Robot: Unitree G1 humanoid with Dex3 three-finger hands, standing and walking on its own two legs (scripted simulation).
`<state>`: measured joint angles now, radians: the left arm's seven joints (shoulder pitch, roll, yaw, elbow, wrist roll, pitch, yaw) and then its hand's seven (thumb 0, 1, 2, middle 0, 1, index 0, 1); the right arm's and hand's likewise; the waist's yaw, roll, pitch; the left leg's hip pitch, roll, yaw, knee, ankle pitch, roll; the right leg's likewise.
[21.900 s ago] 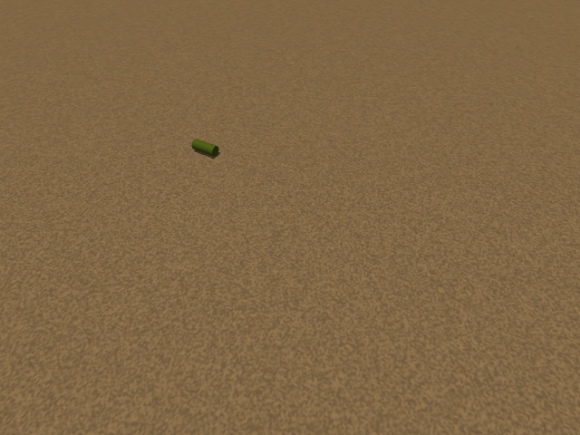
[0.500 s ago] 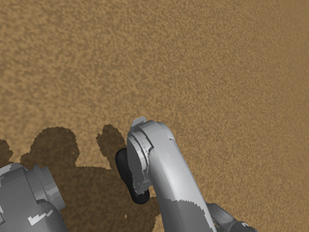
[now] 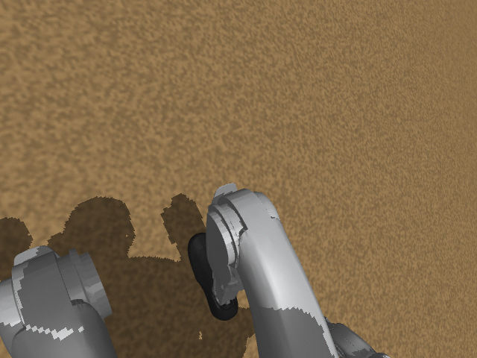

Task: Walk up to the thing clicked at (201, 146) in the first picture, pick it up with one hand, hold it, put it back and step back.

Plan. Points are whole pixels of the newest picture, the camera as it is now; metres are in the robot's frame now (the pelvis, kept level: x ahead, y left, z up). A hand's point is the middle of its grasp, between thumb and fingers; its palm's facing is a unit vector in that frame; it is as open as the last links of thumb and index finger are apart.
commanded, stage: settle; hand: left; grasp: from above
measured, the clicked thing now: out of the picture +0.46 +0.35 -0.27
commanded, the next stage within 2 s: lift in 0.56 s
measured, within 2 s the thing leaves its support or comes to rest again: neither
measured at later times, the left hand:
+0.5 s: hand out of the picture +0.44 +0.34 -0.15, palm faces -0.43 -0.13 -0.89, open 8.7 cm
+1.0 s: hand out of the picture +0.42 +0.35 -0.08, palm faces -0.45 -0.14 -0.88, open 8.7 cm
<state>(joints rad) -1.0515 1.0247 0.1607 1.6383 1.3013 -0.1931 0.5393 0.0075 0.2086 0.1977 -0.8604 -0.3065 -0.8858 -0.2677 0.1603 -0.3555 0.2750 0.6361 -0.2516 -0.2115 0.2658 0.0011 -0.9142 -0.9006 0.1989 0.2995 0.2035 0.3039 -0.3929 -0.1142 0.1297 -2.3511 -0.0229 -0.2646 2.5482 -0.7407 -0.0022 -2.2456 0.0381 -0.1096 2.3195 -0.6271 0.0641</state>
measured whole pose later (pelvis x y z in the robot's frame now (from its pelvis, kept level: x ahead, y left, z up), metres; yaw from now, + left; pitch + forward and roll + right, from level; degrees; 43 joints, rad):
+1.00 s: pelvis -0.01 -0.01 +0.06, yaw +8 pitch +36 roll -9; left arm -0.88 0.73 0.08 1.19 1.17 -0.15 0.15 0.01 0.21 0.17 -0.89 -0.27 -0.91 -0.24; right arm 0.22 -0.30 0.04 0.67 -0.08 0.01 0.15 0.00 -0.91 -0.90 0.20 0.30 0.20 0.30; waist -0.23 0.05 -0.10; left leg -2.26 -0.03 -0.14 2.30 -0.67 -0.01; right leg -2.19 -0.02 -0.02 2.18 -0.62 0.06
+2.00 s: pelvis +0.03 -0.02 +0.36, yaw +12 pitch +17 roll -2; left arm -0.32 0.43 -0.13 0.76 1.00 0.00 0.10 0.00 0.19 0.25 -0.86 -0.30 -0.88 -0.28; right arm 0.23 -0.25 -0.03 0.72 0.04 -0.02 -0.05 0.01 -0.90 -0.90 0.20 0.30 0.20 0.30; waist -0.07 0.04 -0.14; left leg -1.03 0.04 -0.04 1.24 -0.51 -0.02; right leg -1.03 -0.01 0.01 1.19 -0.45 0.04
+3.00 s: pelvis +0.08 -0.01 +0.45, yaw +11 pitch +5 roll +0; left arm -0.27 0.39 -0.19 0.73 1.01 0.01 0.02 0.00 0.15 0.39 -0.81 -0.41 -0.82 -0.40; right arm 0.24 -0.26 -0.05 0.71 0.05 0.03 -0.03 0.01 -0.90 -0.89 0.20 0.30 0.20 0.30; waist -0.03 0.04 -0.07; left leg -0.42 0.03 0.02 0.67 -0.34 -0.01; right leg -0.45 -0.03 0.04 0.65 -0.30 0.04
